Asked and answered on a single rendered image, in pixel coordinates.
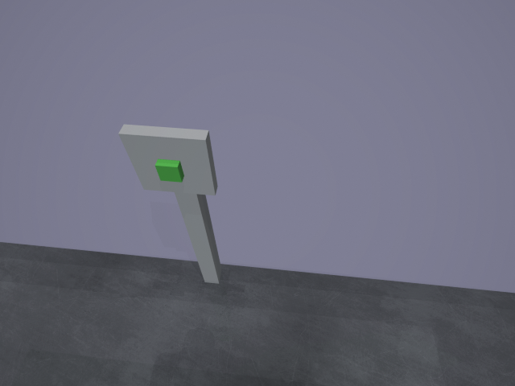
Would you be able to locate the panel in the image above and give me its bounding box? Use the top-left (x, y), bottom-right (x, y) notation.
top-left (118, 125), bottom-right (221, 284)

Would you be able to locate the button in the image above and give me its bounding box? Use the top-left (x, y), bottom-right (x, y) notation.
top-left (155, 159), bottom-right (184, 183)

